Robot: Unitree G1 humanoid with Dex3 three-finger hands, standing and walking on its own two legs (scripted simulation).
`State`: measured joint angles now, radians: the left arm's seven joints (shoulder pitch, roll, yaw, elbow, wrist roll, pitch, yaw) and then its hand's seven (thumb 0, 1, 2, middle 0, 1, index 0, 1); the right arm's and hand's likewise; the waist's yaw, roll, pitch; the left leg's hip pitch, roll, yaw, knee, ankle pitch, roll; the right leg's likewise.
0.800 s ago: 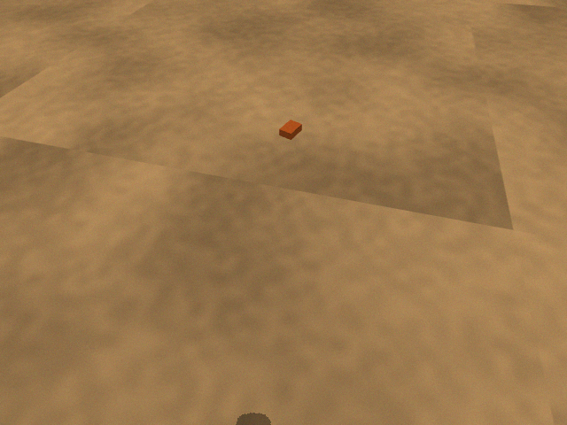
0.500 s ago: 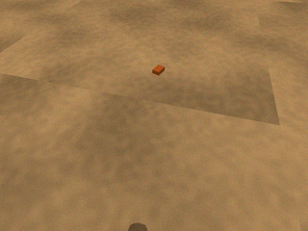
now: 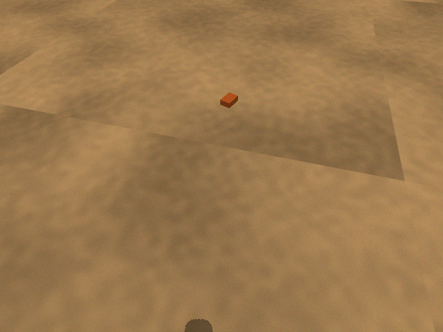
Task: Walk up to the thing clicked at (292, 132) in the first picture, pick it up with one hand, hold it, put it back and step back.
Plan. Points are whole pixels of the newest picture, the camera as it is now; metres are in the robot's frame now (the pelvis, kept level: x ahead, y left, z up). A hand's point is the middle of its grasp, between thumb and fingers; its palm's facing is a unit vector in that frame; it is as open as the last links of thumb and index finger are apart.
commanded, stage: stand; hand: left
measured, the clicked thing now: (229, 100) +1.83 -0.03 -0.76
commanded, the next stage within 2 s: walk up in 0.32 s
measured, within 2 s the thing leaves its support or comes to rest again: neither
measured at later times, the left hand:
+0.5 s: hand out of the picture +0.10 +0.30 -0.15, palm faces +0.19 -0.94 -0.30, open 7.4 cm
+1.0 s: hand (67, 325) +0.20 +0.34 -0.15, palm faces +0.37 -0.88 -0.30, open 7.4 cm
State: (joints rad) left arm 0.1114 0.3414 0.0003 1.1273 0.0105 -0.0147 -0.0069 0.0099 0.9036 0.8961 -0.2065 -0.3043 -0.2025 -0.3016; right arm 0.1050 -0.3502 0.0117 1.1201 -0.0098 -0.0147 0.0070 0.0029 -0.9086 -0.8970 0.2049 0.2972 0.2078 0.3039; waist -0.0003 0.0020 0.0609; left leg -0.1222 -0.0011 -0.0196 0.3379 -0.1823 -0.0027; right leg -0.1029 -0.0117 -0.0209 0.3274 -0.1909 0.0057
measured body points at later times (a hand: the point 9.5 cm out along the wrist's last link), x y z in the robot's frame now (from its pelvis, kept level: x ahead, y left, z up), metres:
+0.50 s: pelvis +0.02 +0.01 -0.01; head +0.02 +0.04 +0.44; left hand +0.09 +0.35 -0.13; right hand +0.12 -0.32 -0.10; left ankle +0.04 +0.13 -0.71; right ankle -0.01 -0.12 -0.75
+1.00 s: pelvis +0.22 +0.02 -0.01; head +0.20 +0.05 +0.43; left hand +0.18 +0.38 -0.13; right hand +0.38 -0.28 -0.10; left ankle +0.11 +0.17 -0.75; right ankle +0.39 -0.10 -0.71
